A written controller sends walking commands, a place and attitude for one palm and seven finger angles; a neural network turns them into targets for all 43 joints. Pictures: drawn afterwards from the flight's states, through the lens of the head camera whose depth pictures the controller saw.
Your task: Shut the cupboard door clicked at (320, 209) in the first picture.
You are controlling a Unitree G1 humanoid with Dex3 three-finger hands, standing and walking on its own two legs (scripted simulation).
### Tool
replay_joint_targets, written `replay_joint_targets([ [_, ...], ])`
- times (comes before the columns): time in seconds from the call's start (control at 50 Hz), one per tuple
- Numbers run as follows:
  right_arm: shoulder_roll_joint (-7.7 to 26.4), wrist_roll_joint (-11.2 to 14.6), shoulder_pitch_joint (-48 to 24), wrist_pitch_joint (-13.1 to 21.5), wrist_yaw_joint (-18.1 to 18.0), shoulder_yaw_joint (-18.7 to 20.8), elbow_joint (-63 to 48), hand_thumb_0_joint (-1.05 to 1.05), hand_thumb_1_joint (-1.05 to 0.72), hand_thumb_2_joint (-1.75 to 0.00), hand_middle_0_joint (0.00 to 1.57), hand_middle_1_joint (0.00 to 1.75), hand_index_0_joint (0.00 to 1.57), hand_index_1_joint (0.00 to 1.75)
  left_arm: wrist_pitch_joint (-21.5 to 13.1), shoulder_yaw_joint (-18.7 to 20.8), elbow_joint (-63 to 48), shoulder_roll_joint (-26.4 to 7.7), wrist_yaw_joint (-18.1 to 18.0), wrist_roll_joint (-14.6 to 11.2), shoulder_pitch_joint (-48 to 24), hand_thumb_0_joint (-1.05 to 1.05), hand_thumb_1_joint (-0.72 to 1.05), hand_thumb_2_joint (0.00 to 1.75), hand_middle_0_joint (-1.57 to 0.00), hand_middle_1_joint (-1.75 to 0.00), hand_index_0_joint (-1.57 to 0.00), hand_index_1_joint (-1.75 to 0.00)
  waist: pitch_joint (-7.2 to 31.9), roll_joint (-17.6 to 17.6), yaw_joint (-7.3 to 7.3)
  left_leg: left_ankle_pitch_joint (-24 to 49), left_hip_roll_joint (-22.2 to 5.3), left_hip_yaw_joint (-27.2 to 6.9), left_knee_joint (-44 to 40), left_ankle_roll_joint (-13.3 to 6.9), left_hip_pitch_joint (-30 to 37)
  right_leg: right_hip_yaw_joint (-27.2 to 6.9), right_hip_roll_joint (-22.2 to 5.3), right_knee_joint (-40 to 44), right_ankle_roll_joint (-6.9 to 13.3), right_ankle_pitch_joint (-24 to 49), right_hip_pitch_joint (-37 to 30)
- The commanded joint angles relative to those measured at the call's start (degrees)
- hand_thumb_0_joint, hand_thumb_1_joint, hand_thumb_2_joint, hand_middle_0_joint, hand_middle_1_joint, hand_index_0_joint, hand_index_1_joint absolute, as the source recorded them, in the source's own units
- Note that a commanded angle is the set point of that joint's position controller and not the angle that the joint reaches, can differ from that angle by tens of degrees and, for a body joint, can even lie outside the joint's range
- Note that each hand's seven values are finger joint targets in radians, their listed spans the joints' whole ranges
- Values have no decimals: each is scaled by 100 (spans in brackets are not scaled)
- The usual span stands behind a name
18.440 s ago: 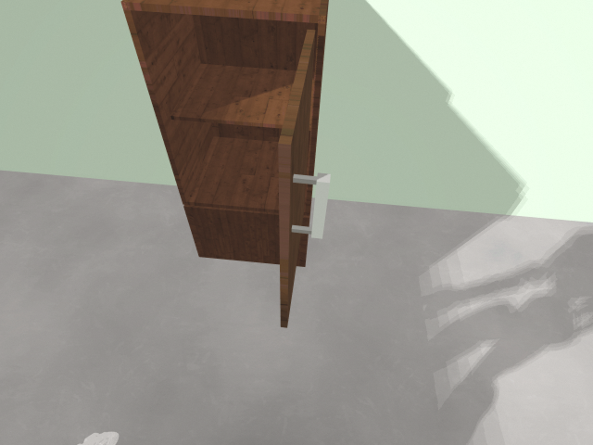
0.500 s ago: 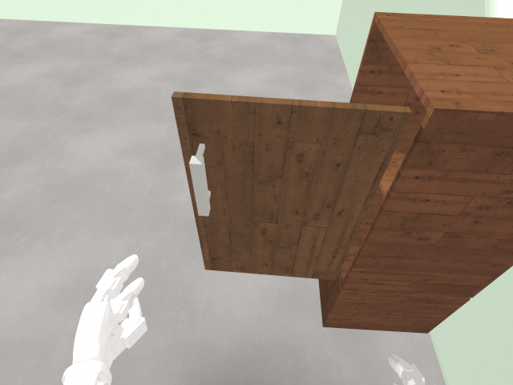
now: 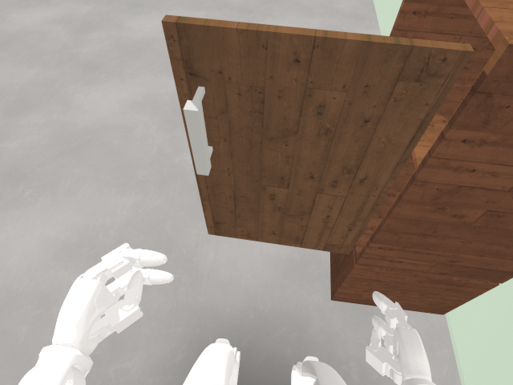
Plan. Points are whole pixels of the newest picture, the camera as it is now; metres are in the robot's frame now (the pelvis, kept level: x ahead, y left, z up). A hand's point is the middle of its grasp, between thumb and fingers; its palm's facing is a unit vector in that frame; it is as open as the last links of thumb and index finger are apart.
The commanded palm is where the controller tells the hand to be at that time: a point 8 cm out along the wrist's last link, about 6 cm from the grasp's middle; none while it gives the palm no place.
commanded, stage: raise the hand and make a fist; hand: left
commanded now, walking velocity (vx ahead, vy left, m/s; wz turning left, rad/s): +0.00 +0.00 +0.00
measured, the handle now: (202, 133) +0.49 +0.15 +0.10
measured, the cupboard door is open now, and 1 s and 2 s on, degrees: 89 89 89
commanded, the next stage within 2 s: bring the fist close to the handle in 1.22 s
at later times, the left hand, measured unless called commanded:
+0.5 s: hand (121, 278) +0.23 +0.20 +0.08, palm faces -0.05 -1.00 -0.03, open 3.1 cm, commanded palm +0.21 +0.26 +0.09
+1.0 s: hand (120, 260) +0.25 +0.20 +0.10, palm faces -0.06 -1.00 -0.03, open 3.1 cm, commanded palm +0.23 +0.26 +0.10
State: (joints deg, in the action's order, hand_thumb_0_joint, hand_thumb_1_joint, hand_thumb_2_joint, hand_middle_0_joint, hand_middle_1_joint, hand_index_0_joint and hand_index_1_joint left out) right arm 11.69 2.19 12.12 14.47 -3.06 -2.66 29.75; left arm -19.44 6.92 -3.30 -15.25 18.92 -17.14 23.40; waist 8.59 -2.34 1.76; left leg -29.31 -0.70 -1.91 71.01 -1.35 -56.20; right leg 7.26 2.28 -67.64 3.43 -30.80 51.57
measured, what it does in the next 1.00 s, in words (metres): stands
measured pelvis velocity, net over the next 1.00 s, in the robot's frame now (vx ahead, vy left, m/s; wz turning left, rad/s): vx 0.03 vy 0.02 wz -0.01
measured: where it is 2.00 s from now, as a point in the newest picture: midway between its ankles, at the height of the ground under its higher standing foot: outside the picture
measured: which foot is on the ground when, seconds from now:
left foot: down 0.00-1.00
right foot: down 0.00-1.00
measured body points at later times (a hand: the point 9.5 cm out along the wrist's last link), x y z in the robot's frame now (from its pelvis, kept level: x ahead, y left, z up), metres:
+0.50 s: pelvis +0.03 +0.02 +0.02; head +0.08 +0.03 +0.47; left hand +0.23 +0.26 +0.09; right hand +0.22 -0.21 -0.04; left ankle +0.05 +0.10 -0.64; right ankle +0.03 -0.09 -0.64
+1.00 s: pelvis +0.03 +0.02 +0.04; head +0.07 +0.03 +0.49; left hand +0.25 +0.26 +0.10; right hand +0.20 -0.22 -0.03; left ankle +0.05 +0.10 -0.64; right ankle +0.03 -0.09 -0.64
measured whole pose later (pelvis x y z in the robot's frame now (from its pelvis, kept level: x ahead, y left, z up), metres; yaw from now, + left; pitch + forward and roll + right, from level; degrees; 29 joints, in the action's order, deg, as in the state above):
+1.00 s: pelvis +0.03 +0.02 +0.04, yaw +0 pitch +12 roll -3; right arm 14.4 2.3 16.2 10.6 -2.2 -2.0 28.6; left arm -18.4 8.7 -1.7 -15.9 16.0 -17.4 21.6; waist 8.3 -2.4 -0.8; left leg -27.2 0.1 0.0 59.5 -2.8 -44.1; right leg 4.8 1.9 -55.8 1.6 -27.8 39.8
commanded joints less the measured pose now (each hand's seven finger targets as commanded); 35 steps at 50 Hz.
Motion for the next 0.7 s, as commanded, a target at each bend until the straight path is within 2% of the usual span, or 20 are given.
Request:
replay_joint_targets([
  [0.0,733,21,-181,227,-72,518,-934,0,-90,-90,20,30,20,30,-203,842,-1316,-623,-148,-243,293,0,90,90,-84,-100,-84,-100,1456,148,34,1524,78,-151,-1077,-28,897,-1057,-236,1363,-322,1645,-1530],
  [0.02,718,2,-145,214,-58,529,-906,0,-90,-90,20,30,20,30,-265,828,-1307,-582,-177,-241,319,0,90,90,-86,-102,-86,-102,1437,174,6,1639,74,-158,-1108,-14,970,-963,-218,1284,-322,1891,-1500],
  [0.04,721,-11,-172,193,-52,534,-857,0,-90,-90,20,30,20,30,-317,862,-1206,-626,-202,-197,403,0,90,90,-88,-104,-88,-104,1399,183,50,1804,75,-172,-1093,-14,964,-919,-183,1180,-293,2095,-1496],
  [0.06,715,-22,-134,185,-27,540,-876,0,-90,-90,20,30,20,30,-388,692,-1230,-462,-186,-191,440,0,90,90,-90,-106,-90,-106,1348,153,-19,1879,74,-168,-1113,-5,1030,-859,-190,1141,-298,2259,-1414],
  [0.1,769,-8,-96,159,2,567,-877,0,-90,-90,20,30,20,30,-493,572,-1172,-388,-145,-166,484,0,90,90,-93,-110,-93,-110,1225,211,-85,1859,64,-177,-1194,3,1116,-739,-149,1130,-279,2149,-1252],
  [0.14,833,-16,-102,155,4,576,-899,0,-90,-90,20,30,20,30,-547,485,-1251,-460,-123,-116,403,0,90,90,-97,-114,-97,-114,1191,82,-115,1897,58,-178,-1204,-23,1226,-694,-111,1098,-229,2012,-1120],
  [0.2,875,-1,-36,140,9,589,-958,0,-90,-90,20,30,20,30,-594,430,-1462,-443,-174,-105,375,0,90,90,-102,-120,-102,-120,1317,-49,-133,1826,43,-203,-1382,-5,1477,-529,-76,1126,-180,1706,-1028],
  [0.24,901,-18,-33,104,-9,598,-951,0,-90,-90,20,30,20,30,-581,598,-1504,-636,-259,-90,329,0,90,90,-106,-124,-106,-124,1299,2,-116,1884,27,-225,-1403,-4,1531,-522,-43,1134,-156,1738,-1035],
  [0.26,883,-12,-12,78,-6,585,-990,0,-90,-90,20,30,20,30,-583,537,-1531,-537,-279,-97,367,0,90,90,-108,-126,-108,-126,1335,7,-125,1867,43,-205,-1442,-6,1525,-504,-57,1156,-162,1727,-1092],
  [0.32,891,9,3,24,10,568,-1026,0,-90,-90,20,30,20,30,-609,544,-1639,-531,-369,-93,344,0,90,90,-113,-132,-113,-132,1363,-173,-119,1876,20,-241,-1590,35,1721,-419,-37,1187,-148,1635,-1073],
  [0.34,915,-4,-24,-1,3,567,-1005,0,-90,-90,20,30,20,30,-570,608,-1605,-658,-403,-49,315,0,90,90,-115,-134,-115,-134,1306,-235,-121,1912,1,-250,-1578,26,1738,-439,-21,1188,-136,1656,-1058],
  [0.36,896,6,7,-29,13,542,-1045,0,-90,-90,20,30,20,30,-550,451,-1601,-497,-403,-53,291,0,90,90,-117,-136,-117,-136,1210,-201,-181,1802,7,-251,-1650,29,1752,-400,-26,1257,-145,1561,-1036],
  [0.42,938,28,-6,-68,21,505,-1080,0,-90,-90,20,30,20,30,-461,379,-1513,-505,-414,-8,158,0,90,90,-123,-142,-123,-142,1020,-260,-231,1480,-17,-303,-1817,38,1796,-366,-14,1388,-147,1282,-967],
  [0.44,956,17,5,-95,12,504,-1071,0,-90,-90,20,30,20,30,-412,458,-1424,-623,-414,12,118,0,90,90,-124,-144,-124,-144,958,-212,-228,1476,-23,-315,-1831,26,1782,-388,-1,1419,-131,1300,-1016],
  [0.46,954,26,22,-97,18,489,-1106,0,-90,-90,20,30,20,30,-412,384,-1497,-548,-397,13,94,0,90,90,-126,-146,-126,-146,1054,-201,-243,1490,-20,-311,-1868,25,1863,-375,-8,1446,-140,1304,-1059],
  [0.5,955,34,18,-101,22,465,-1123,0,-90,-90,20,30,20,30,-369,395,-1471,-550,-395,-1,45,0,90,90,-130,-150,-130,-150,1004,-277,-243,1436,-29,-324,-1951,41,1929,-348,-10,1509,-144,1257,-1067],
  [0.54,978,17,4,-116,21,447,-1107,0,-90,-90,20,30,20,30,-336,545,-1403,-722,-418,-3,-78,0,90,90,-130,-150,-130,-150,897,-278,-208,1459,-23,-358,-2012,52,1933,-351,5,1543,-110,1288,-1161],
  [0.56,955,18,29,-115,23,437,-1122,0,-90,-90,20,30,20,30,-338,482,-1435,-639,-402,-13,-102,0,90,90,-130,-150,-130,-150,992,-247,-241,1526,-15,-318,-2005,35,1988,-346,-10,1567,-128,1360,-1208],
  [0.64,987,24,1,-115,18,403,-1084,0,-90,-90,20,30,20,30,-311,588,-1163,-734,-378,-53,-309,0,90,90,-130,-150,-130,-150,736,-166,-244,1231,-3,-315,-2079,32,1882,-396,1,1705,-117,1155,-1243],
  [0.68,987,32,26,-95,27,398,-1087,0,-90,-90,20,30,20,30,-331,589,-1192,-703,-340,-83,-368,0,90,90,-130,-150,-130,-150,917,-147,-240,1355,11,-276,-2092,22,1954,-400,-22,1732,-131,1256,-1365],
])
